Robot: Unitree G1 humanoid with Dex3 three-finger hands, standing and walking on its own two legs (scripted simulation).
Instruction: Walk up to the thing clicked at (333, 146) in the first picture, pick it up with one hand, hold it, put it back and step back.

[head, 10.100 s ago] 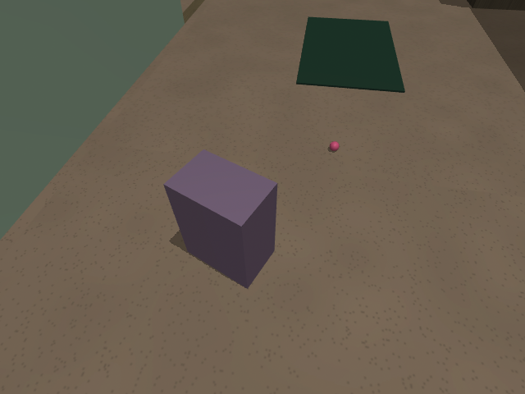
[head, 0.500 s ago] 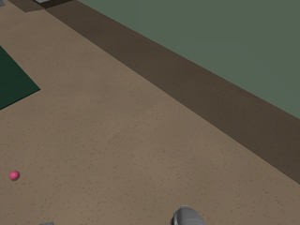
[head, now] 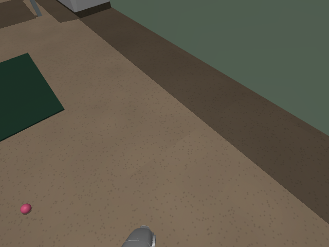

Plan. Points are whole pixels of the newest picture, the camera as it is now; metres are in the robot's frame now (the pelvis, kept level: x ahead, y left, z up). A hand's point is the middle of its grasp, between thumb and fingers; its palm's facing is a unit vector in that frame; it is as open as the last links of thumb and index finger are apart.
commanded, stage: walk up
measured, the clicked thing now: (25, 208) +0.39 +0.93 -0.75
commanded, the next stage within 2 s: stand in 1.84 s
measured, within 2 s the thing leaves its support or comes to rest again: neither
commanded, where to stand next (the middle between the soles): +0.35 +0.01 m, yaw -1 degrees
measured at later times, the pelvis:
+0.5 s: pelvis +0.17 +0.03 +0.00, yaw -1 degrees
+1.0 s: pelvis +0.25 +0.02 -0.02, yaw +0 degrees
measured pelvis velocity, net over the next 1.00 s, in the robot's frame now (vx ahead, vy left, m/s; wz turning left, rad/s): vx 0.25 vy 0.02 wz -0.01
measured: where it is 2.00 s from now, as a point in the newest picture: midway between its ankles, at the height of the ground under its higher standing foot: (174, 232)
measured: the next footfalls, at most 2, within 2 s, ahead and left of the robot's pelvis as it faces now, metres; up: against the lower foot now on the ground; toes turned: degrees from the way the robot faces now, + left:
left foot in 0.12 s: +0.20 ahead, +0.15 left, +0.00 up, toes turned +4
right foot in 0.60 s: +0.33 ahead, -0.12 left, +0.00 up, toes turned -2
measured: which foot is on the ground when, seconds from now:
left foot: up 0.00-0.10, down 0.12-0.62, up 0.64-0.94, down 0.96-1.00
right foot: down 0.00-0.16, up 0.18-0.58, down 0.60-1.00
